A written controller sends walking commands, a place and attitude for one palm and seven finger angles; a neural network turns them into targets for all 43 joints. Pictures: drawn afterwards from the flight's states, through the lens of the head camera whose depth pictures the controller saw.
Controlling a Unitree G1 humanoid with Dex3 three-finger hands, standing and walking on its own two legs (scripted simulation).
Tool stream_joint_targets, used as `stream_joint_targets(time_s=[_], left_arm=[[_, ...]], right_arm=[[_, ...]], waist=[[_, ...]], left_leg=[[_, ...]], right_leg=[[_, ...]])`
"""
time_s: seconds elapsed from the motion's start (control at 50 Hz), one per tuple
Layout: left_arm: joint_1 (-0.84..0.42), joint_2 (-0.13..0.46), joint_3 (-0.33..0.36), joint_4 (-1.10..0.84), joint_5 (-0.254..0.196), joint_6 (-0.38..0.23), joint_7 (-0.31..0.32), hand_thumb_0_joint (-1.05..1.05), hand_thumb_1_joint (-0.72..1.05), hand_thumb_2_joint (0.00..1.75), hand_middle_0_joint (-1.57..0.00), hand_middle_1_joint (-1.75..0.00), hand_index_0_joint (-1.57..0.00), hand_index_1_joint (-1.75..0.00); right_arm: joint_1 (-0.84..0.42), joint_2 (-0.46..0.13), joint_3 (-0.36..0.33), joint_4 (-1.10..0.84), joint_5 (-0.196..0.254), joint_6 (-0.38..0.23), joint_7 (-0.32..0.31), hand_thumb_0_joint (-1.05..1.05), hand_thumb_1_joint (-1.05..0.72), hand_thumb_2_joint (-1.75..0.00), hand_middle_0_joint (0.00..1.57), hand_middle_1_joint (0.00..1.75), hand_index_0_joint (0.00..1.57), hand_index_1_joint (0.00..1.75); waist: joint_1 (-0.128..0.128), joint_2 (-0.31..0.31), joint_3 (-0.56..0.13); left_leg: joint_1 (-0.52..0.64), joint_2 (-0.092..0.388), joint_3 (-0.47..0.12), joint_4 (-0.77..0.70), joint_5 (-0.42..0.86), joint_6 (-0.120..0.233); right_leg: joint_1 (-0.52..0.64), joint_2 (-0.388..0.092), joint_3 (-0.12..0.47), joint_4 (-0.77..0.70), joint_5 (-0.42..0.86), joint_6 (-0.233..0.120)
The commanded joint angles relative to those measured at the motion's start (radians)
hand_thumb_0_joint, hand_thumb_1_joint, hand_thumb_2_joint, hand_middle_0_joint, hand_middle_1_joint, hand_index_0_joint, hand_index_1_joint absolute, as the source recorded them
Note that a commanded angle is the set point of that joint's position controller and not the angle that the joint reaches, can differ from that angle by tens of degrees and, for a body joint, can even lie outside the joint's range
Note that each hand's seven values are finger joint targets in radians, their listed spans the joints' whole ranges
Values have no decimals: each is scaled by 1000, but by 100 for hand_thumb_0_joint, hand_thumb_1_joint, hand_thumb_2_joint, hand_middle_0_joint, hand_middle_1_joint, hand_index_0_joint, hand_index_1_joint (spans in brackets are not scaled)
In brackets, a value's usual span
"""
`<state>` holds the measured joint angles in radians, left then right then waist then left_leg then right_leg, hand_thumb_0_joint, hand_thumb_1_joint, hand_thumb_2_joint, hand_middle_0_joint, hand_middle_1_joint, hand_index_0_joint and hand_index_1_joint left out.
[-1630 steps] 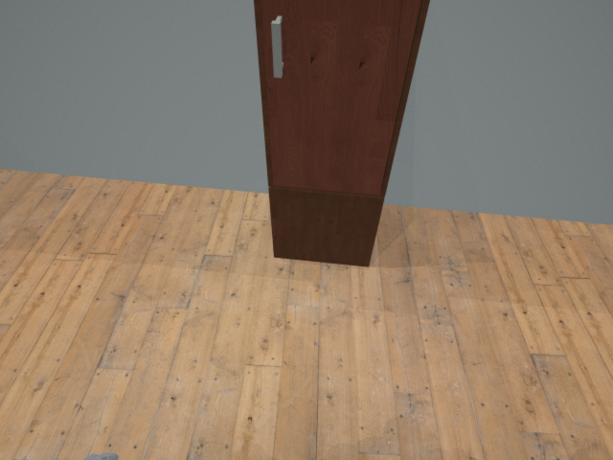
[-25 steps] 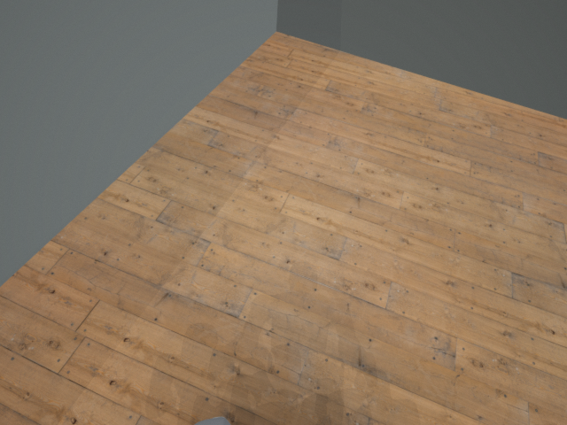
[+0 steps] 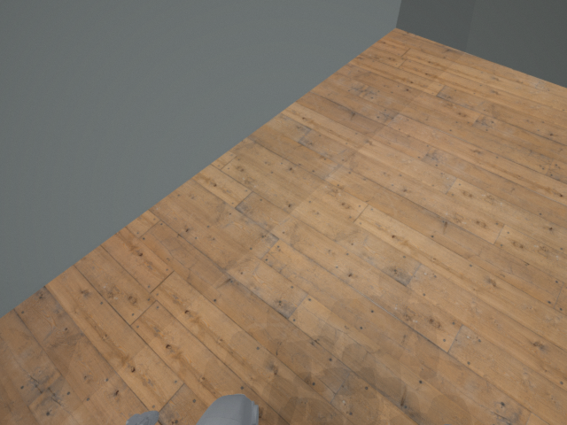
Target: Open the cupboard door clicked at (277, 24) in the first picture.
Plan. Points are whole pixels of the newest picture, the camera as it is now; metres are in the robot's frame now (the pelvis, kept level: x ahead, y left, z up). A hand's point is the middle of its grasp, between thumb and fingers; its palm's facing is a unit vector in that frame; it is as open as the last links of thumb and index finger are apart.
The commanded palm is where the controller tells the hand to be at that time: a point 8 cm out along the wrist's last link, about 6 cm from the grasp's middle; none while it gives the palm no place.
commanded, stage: turn to face it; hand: left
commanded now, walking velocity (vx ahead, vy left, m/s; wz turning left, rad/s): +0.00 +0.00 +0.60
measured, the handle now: out of the picture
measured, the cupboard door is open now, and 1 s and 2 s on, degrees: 45 45 45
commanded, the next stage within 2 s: none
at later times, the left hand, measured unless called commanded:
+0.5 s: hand out of the picture +0.05 +0.23 -0.16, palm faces +0.32 -0.91 -0.28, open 7.4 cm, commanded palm none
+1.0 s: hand out of the picture -0.06 +0.19 -0.20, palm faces +0.61 -0.76 -0.23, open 7.4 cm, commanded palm none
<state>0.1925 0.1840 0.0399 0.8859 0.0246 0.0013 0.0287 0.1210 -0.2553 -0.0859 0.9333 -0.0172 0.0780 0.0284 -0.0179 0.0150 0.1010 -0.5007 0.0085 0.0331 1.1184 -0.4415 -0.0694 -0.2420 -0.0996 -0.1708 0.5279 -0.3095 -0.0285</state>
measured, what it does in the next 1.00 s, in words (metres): steps on the spot, turning left: left foot, then right foot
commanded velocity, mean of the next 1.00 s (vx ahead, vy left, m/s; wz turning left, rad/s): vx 0.00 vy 0.00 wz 0.60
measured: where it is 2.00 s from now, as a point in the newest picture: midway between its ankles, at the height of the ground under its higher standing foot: outside the picture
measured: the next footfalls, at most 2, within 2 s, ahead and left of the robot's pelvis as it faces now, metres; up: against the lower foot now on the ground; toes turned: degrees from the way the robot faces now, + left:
left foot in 0.22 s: +0.03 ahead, +0.13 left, +0.00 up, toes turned +16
right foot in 0.58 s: +0.11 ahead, -0.13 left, +0.00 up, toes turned +17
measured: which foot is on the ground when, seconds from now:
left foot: up 0.00-0.20, down 0.22-0.58, up 0.60-0.92, down 0.94-1.00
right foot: down 0.00-0.22, up 0.24-0.56, down 0.58-0.94, up 0.96-1.00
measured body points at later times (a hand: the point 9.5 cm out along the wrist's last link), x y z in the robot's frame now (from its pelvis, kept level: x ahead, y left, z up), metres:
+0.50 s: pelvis +0.02 +0.00 -0.01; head +0.07 +0.01 +0.44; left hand +0.03 +0.28 -0.14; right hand +0.18 -0.22 -0.15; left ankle -0.01 +0.12 -0.74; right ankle +0.06 -0.15 -0.70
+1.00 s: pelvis +0.02 -0.01 -0.02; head +0.05 +0.04 +0.43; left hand -0.09 +0.23 -0.18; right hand +0.27 -0.16 -0.14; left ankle -0.03 +0.07 -0.74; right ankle +0.08 -0.15 -0.70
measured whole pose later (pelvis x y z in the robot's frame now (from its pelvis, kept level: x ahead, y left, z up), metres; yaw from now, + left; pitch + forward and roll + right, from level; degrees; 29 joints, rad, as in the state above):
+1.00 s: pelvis +0.02 -0.01 -0.02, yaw +37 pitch +1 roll +0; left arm 0.22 0.25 0.07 0.92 0.02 0.06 0.02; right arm 0.12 -0.22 -0.06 0.90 -0.02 0.03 0.03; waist 0.00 -0.06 0.10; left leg -0.35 0.00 0.08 0.66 -0.32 0.05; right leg -0.40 -0.15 -0.12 0.96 -0.54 0.07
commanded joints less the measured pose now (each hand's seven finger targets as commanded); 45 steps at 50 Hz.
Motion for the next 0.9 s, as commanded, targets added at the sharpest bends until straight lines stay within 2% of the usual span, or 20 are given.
stream_joint_targets(time_s=[0.0,0.1,0.16,0.18,0.2,0.22,0.26,0.3,0.46,0.5,0.52,0.54,0.56,0.58,0.6,0.62,0.66,0.8,0.86,0.88], left_arm=[[98,196,51,-39,0,-26,7,0,90,90,-20,-30,-20,-30],[114,224,67,-23,5,-21,4,0,90,90,-20,-30,-20,-30],[89,233,75,-24,-5,-19,-6,0,90,90,-20,-30,-20,-30],[72,212,71,-35,-10,-17,-10,0,90,90,-20,-30,-20,-30],[42,140,52,-83,-19,-12,-20,0,90,90,-20,-30,-20,-30],[-22,157,46,-124,-5,6,-9,0,90,90,-20,-30,-20,-30],[-59,137,53,-97,-6,16,-6,0,90,90,-20,-30,-20,-30],[-14,142,56,-59,-4,23,-19,0,90,90,-20,-30,-20,-30],[-2,120,48,-74,-10,23,-19,0,90,90,-20,-30,-20,-30],[60,128,51,-64,-12,11,-18,0,90,90,-20,-30,-20,-30],[99,154,60,-57,-10,1,-13,0,90,90,-20,-30,-20,-30],[132,237,77,-56,5,-11,-3,0,90,90,-20,-30,-20,-30],[127,306,81,-64,10,-9,0,0,90,90,-20,-30,-20,-30],[100,268,76,-72,3,-12,9,0,90,90,-20,-30,-20,-30],[45,240,67,-80,1,-8,10,0,90,90,-20,-30,-20,-30],[-10,200,53,-92,-2,-7,8,0,90,90,-20,-30,-20,-30],[-35,179,44,-101,1,-13,6,0,90,90,-20,-30,-20,-30],[75,238,69,-46,8,-13,2,0,90,90,-20,-30,-20,-30],[56,243,76,-44,-2,-7,-7,0,90,90,-20,-30,-20,-30],[45,221,73,-50,-7,-2,-10,0,90,90,-20,-30,-20,-30]], right_arm=[[-78,-20,6,-95,7,-24,7,0,-90,-90,20,30,20,30],[-94,-17,15,-113,11,-38,8,0,-90,-90,20,30,20,30],[-1,-54,6,-97,2,-47,2,0,-90,-90,20,30,20,30],[78,-116,-12,-79,-4,-54,-1,0,-90,-90,20,30,20,30],[154,-246,-47,-73,-11,-58,-9,0,-90,-90,20,30,20,30],[206,-277,-46,-56,-3,-47,-15,0,-90,-90,20,30,20,30],[124,-226,-39,-77,-5,-58,-39,0,-90,-90,20,30,20,30],[34,-176,-21,-95,-6,-64,-42,0,-90,-90,20,30,20,30],[19,-183,-31,-98,-13,-55,-33,0,-90,-90,20,30,20,30],[-12,-178,-36,-108,-7,-50,-32,0,-90,-90,20,30,20,30],[-23,-159,-35,-117,-1,-50,-29,0,-90,-90,20,30,20,30],[0,-93,-28,-132,9,-50,-23,0,-90,-90,20,30,20,30],[-17,-63,-21,-154,8,-52,-17,0,-90,-90,20,30,20,30],[-12,-98,-31,-145,1,-40,-18,0,-90,-90,20,30,20,30],[-25,-86,-29,-126,1,-32,-16,0,-90,-90,20,30,20,30],[-4,-79,-27,-104,-1,-27,-9,0,-90,-90,20,30,20,30],[14,-50,-15,-88,2,-23,2,0,-90,-90,20,30,20,30],[-50,-14,5,-100,11,-37,8,0,-90,-90,20,30,20,30],[23,-46,0,-88,7,-45,3,0,-90,-90,20,30,20,30],[73,-83,-12,-80,3,-50,4,0,-90,-90,20,30,20,30]], waist=[[53,-182,-143],[61,-226,-157],[-2,-161,-190],[-48,-32,-245],[-92,296,-264],[-104,183,-252],[-67,205,-194],[-9,133,-146],[8,166,-124],[42,152,-143],[67,97,-152],[80,-143,-180],[93,-351,-155],[76,-328,-156],[52,-312,-111],[19,-253,-87],[0,-230,-99],[61,-222,-126],[15,-200,-149],[-16,-108,-179]], left_leg=[[-34,19,36,-161,0,-4],[58,13,86,-386,-1,25],[282,-7,112,-611,174,53],[483,93,4,-696,389,94],[629,403,-411,-720,817,272],[557,481,-416,-723,804,352],[460,363,-355,-741,680,299],[363,269,-241,-755,625,239],[234,198,-280,-738,471,215],[169,170,-288,-676,448,186],[101,125,-262,-612,376,144],[-69,10,-155,-417,132,75],[-126,-79,-42,-134,-194,29],[-104,-17,-103,41,-172,38],[-115,4,-98,134,-114,31],[-114,23,-84,171,-32,20],[-71,29,-37,91,11,2],[54,7,76,-351,-29,11],[227,-7,96,-570,140,30],[369,31,41,-680,274,52]], right_leg=[[242,-246,100,-124,707,-71],[257,-281,64,-68,726,-75],[140,-264,-12,84,666,-12],[-17,-220,-45,268,483,40],[-334,-56,-49,517,-277,124],[-369,-40,88,619,-390,112],[-409,-37,160,675,-253,119],[-346,-26,169,651,-134,122],[-108,67,116,238,-109,107],[32,85,103,59,-1,100],[141,52,124,-81,81,91],[280,-167,349,-219,93,28],[208,-403,538,-268,200,-91],[122,-409,499,-256,207,-128],[79,-343,448,-237,218,-124],[63,-281,316,-214,267,-98],[67,-232,176,-187,374,-67],[197,-278,95,-92,591,-73],[115,-260,27,16,500,-11],[12,-235,-1,135,402,31]])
